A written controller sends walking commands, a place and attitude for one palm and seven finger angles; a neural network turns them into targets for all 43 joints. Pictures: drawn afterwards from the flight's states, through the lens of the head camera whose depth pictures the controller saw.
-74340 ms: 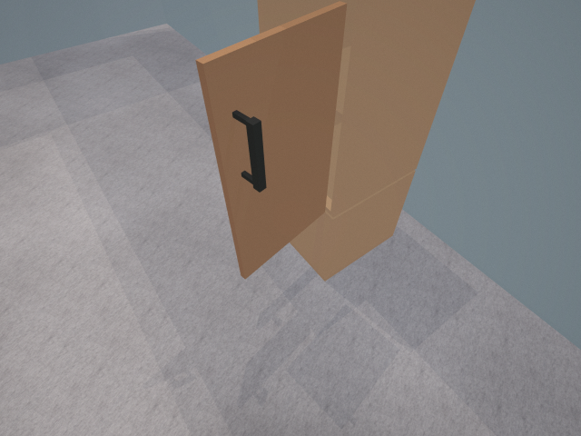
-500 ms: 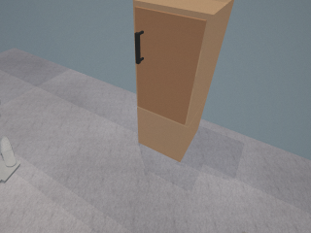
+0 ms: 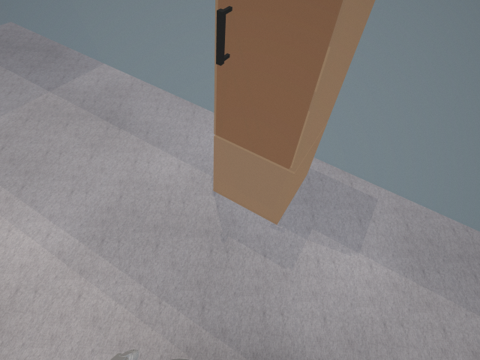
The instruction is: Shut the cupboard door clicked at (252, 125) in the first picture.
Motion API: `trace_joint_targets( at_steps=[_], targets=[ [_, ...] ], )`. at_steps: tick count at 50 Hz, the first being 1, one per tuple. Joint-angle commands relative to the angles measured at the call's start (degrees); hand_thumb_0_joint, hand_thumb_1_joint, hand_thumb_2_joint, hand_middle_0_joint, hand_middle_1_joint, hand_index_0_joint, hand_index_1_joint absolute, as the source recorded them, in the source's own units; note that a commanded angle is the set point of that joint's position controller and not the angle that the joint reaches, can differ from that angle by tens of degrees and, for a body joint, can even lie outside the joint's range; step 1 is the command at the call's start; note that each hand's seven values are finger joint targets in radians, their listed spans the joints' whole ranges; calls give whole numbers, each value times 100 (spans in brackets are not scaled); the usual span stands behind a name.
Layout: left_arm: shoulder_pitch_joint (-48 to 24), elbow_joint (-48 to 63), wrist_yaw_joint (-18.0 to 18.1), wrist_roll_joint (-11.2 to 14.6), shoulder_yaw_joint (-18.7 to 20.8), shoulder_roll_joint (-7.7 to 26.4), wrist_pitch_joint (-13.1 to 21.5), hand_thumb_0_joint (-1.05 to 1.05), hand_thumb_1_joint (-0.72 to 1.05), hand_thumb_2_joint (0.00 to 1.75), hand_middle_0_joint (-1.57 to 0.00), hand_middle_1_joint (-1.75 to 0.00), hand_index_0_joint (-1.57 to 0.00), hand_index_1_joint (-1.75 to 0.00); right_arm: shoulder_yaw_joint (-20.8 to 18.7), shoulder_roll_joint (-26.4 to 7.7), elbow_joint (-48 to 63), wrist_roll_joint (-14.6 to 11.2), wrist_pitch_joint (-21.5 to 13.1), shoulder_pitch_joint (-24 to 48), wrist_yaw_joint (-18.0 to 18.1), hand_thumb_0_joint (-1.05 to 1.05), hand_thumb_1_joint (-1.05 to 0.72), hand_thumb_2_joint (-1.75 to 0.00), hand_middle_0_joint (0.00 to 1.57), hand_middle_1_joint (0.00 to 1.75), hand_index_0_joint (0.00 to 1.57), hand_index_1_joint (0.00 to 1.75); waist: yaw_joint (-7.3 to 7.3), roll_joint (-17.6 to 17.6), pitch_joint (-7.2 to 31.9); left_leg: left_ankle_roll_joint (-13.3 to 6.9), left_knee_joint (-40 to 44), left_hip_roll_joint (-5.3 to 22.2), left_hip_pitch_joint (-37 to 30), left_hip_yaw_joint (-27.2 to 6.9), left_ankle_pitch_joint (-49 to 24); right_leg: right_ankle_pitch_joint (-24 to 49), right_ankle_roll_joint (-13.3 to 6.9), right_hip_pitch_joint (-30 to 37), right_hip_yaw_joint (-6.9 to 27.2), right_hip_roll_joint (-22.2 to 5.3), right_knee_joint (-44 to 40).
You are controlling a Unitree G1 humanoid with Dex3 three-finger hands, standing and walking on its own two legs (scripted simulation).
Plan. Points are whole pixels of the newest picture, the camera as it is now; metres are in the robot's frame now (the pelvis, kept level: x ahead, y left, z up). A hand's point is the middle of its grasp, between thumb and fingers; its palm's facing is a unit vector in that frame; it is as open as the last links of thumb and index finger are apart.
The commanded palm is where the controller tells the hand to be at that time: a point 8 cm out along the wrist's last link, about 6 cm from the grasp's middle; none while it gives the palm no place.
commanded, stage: let the arm hang, fingers relaxed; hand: left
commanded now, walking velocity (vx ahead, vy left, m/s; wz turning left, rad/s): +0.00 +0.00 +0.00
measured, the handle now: (224, 36) +0.93 +0.09 +0.08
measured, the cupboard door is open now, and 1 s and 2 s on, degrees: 0 0 0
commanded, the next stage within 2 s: look to check the result in 0.78 s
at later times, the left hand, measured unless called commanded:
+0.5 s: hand out of the picture +0.03 +0.23 -0.16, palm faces -0.02 -0.97 -0.26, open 7.4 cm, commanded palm none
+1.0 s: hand out of the picture +0.05 +0.22 -0.16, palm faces -0.03 -0.97 -0.24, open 7.4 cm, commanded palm none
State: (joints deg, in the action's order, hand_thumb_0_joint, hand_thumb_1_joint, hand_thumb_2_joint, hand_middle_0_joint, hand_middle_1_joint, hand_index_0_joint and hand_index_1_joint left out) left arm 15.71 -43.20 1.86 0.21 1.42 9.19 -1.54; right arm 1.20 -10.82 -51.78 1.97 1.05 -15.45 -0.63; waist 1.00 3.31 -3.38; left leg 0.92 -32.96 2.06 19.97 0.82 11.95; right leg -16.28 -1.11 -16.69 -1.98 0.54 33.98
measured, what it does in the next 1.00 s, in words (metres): stands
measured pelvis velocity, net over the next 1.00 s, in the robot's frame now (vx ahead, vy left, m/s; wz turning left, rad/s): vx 0.02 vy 0.02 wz -0.03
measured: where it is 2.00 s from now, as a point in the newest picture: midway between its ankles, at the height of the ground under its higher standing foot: outside the picture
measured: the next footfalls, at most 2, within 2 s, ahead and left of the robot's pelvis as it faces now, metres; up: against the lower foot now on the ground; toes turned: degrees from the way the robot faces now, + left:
none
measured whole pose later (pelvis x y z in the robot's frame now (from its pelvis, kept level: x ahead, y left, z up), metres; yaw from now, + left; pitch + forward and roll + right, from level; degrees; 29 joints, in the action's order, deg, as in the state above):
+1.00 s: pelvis +0.02 +0.02 +0.02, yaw -2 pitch -2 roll +0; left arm 13.8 -64.8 1.1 -0.7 0.5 12.4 0.4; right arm -1.0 -12.1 -63.6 1.0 0.2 -13.7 0.8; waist 0.8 -0.2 -2.5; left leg -0.7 -22.6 1.1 11.3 3.6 9.3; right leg -11.8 0.6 -8.2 0.6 -0.3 22.0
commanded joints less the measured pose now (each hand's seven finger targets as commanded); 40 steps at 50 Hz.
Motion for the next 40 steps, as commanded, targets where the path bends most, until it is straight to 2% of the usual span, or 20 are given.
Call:
trace_joint_targets(
  at_steps=[1,2,4,8,12,15,17,18,20,22,23,25,32,40],
  targets=[
    [399,-251,-41,-141,221,837,188,0,90,90,-20,-30,-20,-30,-284,-672,189,-2,-147,168,157,0,-90,-90,20,30,20,30,-155,-1715,932,-231,994,365,-437,-458,-71,489,-179,655,578,-401,-954],
    [363,-423,-51,-125,183,880,189,0,90,90,-20,-30,-20,-30,-279,-659,99,-18,-132,147,165,0,-90,-90,20,30,20,30,-161,-1721,919,-224,1017,367,-456,-433,-53,537,-191,689,583,-411,-1003],
    [241,-652,-60,-123,168,885,202,0,90,90,-20,-30,-20,-30,-308,-691,-13,-45,-126,3,195,0,-90,-90,20,30,20,30,-116,-1227,794,-218,1043,429,-502,-475,-125,588,-194,687,590,-442,-1163],
    [134,-1094,-77,-112,135,996,207,0,90,90,-20,-30,-20,-30,-344,-807,-260,-84,-123,-105,211,0,-90,-90,20,30,20,30,-96,-692,350,-207,1203,450,-586,-482,-35,443,-194,470,641,-478,-1400],
    [123,-1442,-76,-112,90,996,200,0,90,90,-20,-30,-20,-30,-349,-832,-482,-78,-97,-184,213,0,-90,-90,20,30,20,30,-49,-210,-26,-223,1391,420,-639,-453,461,-49,-174,186,725,-521,-1654],
    [136,-1618,-67,-108,74,1026,215,0,90,90,-20,-30,-20,-30,-346,-826,-641,-87,-109,-220,204,0,-90,-90,20,30,20,30,-37,-209,-4,-233,1420,410,-770,-408,376,-16,-157,169,732,-537,-1683],
    [151,-1693,-58,-112,66,1029,211,0,90,90,-20,-30,-20,-30,-357,-831,-702,-88,-99,-194,201,0,-90,-90,20,30,20,30,-37,-68,-74,-239,1447,403,-822,-403,448,-135,-139,85,743,-533,-1720],
    [177,-1722,-56,-115,70,1065,222,0,90,90,-20,-30,-20,-30,-362,-895,-730,-102,-104,-176,199,0,-90,-90,20,30,20,30,-46,-118,-82,-246,1439,404,-887,-379,388,-112,-146,37,733,-527,-1715],
    [165,-1785,-51,-116,55,1011,207,0,90,90,-20,-30,-20,-30,-343,-795,-800,-89,-106,-169,198,0,-90,-90,20,30,20,30,-42,-230,-80,-248,1519,414,-833,-414,478,-74,-123,88,728,-528,-1685],
    [163,-1812,-47,-121,53,1008,206,0,90,90,-20,-30,-20,-30,-347,-813,-833,-88,-102,-135,197,0,-90,-90,20,30,20,30,-48,-181,-154,-246,1579,415,-773,-427,576,-109,-112,78,732,-513,-1683],
    [212,-1823,-47,-127,64,1049,214,0,90,90,-20,-30,-20,-30,-365,-870,-833,-102,-110,-101,198,0,-90,-90,20,30,20,30,-70,-294,-157,-251,1575,415,-826,-410,553,-67,-121,42,724,-505,-1668],
    [199,-1863,-43,-128,60,990,205,0,90,90,-20,-30,-20,-30,-346,-783,-872,-91,-121,-100,199,0,-90,-90,20,30,20,30,-73,-324,-130,-258,1674,438,-740,-469,628,58,-98,161,680,-509,-1610],
    [158,-1926,-40,-125,70,992,245,0,90,90,-20,-30,-20,-30,-353,-802,-919,-98,-168,-31,217,0,-90,-90,20,30,20,30,-71,-467,89,-243,1624,425,-912,-409,172,443,-104,358,670,-542,-1569],
    [66,-1984,-41,-118,74,1011,256,0,90,90,-20,-30,-20,-30,-349,-804,-955,-104,-162,9,231,0,-90,-90,20,30,20,30,-58,-456,26,-230,1579,414,-986,-366,-33,493,-112,403,660,-575,-1673]
  ],
)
